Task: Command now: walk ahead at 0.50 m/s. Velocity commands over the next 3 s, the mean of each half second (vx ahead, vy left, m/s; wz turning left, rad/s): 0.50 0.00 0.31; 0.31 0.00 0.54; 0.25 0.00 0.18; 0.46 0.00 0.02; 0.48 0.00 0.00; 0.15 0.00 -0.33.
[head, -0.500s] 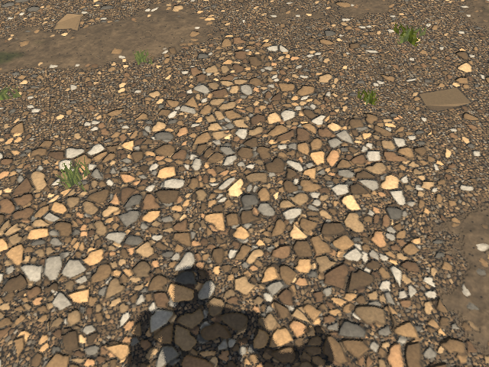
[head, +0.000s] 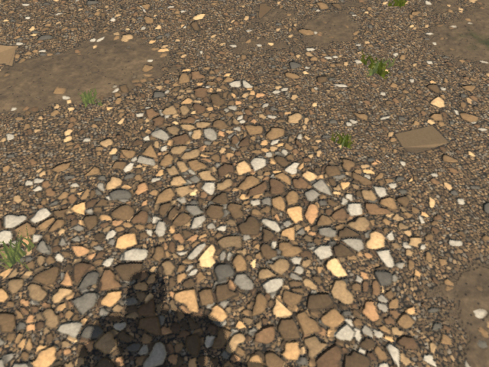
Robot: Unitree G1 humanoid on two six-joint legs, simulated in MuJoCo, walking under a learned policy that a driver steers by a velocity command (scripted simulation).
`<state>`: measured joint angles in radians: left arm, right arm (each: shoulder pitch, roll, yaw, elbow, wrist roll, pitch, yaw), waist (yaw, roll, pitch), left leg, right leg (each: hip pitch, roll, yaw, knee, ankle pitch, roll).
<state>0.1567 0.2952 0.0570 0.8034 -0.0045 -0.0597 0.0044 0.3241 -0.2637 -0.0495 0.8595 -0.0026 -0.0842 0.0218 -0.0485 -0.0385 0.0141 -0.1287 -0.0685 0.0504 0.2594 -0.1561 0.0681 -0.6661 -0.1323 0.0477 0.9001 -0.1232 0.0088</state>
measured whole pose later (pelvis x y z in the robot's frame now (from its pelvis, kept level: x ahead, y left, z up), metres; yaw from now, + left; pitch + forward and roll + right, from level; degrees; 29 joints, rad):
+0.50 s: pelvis +0.26 -0.06 +0.00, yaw +11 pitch +1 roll -2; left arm 0.28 0.26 0.07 0.89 0.02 -0.10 0.00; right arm 0.21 -0.31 -0.08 0.79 0.03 -0.02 -0.01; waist 0.04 0.05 0.02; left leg -0.65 0.11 -0.06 1.04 -0.19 0.01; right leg -0.12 0.01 -0.16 0.29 -0.19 -0.03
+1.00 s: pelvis +0.45 +0.04 -0.01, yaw +28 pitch +3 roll -1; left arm 0.07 0.32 0.07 0.78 0.01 -0.03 0.04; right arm 0.19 -0.30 -0.08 0.68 -0.01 -0.01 0.01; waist -0.02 -0.02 0.08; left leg -0.38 -0.10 -0.04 0.44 -0.11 0.10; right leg -0.62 -0.06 0.07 1.08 -0.38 0.07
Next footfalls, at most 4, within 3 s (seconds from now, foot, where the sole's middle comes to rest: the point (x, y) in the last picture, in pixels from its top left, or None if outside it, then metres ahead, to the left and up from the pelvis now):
0.24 right None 0.30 -0.16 -0.78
0.76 left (187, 360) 0.52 0.15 -0.78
1.26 right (255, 316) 0.64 -0.04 -0.78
1.66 left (132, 304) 0.69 0.31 -0.78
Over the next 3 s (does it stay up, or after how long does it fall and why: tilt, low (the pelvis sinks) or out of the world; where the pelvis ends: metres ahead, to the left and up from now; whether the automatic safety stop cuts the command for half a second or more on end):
stays up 1.13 0.45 -0.01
